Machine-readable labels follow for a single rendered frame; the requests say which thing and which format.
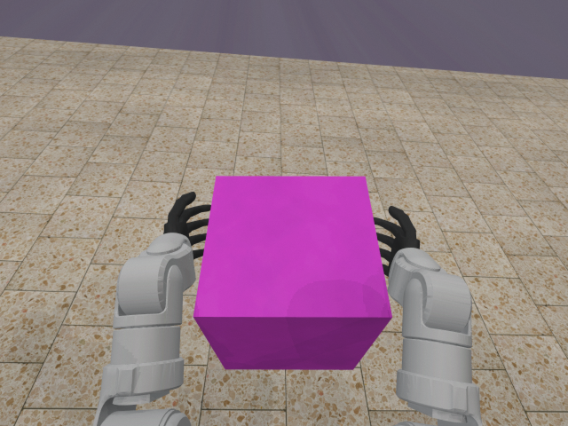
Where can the left robot forearm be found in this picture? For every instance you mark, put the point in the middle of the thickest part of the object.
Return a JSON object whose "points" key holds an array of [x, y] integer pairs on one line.
{"points": [[145, 363]]}

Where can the robot left hand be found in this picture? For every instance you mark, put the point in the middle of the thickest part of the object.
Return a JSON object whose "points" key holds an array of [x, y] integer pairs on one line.
{"points": [[178, 217]]}

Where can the robot left upper arm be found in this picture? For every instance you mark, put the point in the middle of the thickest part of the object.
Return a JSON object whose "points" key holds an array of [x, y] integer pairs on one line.
{"points": [[151, 417]]}

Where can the robot right hand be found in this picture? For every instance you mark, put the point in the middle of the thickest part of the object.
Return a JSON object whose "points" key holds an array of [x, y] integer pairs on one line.
{"points": [[405, 236]]}

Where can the carton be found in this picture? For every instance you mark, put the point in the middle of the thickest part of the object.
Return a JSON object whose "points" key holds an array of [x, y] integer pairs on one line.
{"points": [[291, 275]]}

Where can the right robot forearm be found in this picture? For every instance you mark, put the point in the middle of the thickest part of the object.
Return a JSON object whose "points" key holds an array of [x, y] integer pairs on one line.
{"points": [[436, 374]]}

